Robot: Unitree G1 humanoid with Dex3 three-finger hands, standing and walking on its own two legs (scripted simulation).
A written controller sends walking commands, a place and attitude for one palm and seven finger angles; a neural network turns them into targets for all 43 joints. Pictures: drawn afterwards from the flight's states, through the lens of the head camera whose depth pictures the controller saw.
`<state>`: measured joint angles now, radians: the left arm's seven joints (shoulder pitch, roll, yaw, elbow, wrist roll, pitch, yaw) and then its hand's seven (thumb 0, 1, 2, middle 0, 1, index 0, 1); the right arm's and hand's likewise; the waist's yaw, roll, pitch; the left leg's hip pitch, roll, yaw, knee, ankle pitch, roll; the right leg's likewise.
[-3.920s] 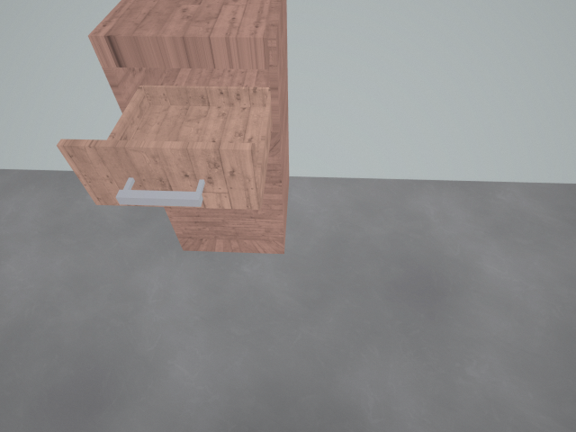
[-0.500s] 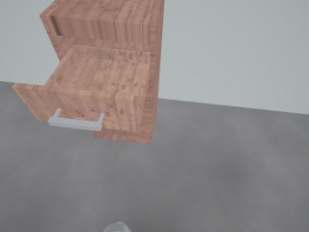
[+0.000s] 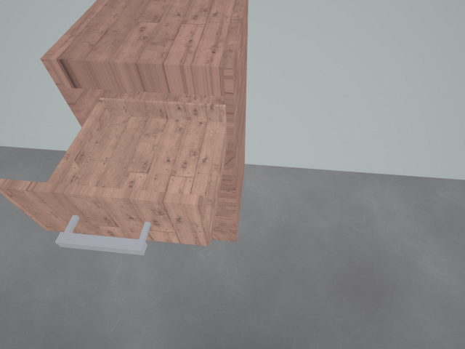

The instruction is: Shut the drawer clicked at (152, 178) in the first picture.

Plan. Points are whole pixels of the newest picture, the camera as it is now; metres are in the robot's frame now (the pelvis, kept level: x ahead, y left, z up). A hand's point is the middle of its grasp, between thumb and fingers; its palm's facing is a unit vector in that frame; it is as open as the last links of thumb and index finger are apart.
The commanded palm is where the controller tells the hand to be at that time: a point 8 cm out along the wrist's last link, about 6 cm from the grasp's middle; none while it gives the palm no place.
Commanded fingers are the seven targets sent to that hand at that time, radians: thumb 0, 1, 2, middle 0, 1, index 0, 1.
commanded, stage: come to a stop and stand still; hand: left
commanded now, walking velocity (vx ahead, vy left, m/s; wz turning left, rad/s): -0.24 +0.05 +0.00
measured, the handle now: (106, 233) +0.33 +0.27 -0.04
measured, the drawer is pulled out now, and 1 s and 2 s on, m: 0.30 0.30 0.30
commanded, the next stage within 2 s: look again from close up in 0.84 s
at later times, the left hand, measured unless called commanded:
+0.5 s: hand out of the picture +0.02 +0.23 -0.18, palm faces -0.01 -0.97 -0.25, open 7.4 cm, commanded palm none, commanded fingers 0.00 0.90 0.90 -0.20 -0.30 -0.20 -0.30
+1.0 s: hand out of the picture -0.07 +0.19 -0.18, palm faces +0.01 -0.98 -0.18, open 7.4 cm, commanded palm none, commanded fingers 0.00 0.90 0.90 -0.20 -0.30 -0.20 -0.30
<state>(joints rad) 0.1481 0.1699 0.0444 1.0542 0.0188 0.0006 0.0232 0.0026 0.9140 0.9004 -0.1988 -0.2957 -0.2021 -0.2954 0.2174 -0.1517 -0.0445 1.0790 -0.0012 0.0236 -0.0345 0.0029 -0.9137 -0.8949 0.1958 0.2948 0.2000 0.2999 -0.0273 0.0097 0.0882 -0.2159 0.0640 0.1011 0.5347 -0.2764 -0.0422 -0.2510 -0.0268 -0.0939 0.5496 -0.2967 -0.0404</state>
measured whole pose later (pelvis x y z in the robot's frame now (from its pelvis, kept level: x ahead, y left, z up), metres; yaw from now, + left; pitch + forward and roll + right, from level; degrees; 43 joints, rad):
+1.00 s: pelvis -0.04 +0.02 -0.01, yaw -1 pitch -2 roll +0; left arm 0.40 0.14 0.00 1.07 0.01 0.00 0.01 0.00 0.90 0.90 -0.20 -0.30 -0.20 -0.30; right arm 0.34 -0.18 -0.02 1.06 -0.01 0.01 -0.01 0.01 -0.90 -0.90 0.19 0.29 0.20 0.30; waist -0.01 0.01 0.02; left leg -0.30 0.01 0.05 0.56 -0.23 0.01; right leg -0.24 -0.01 0.07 0.59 -0.32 0.02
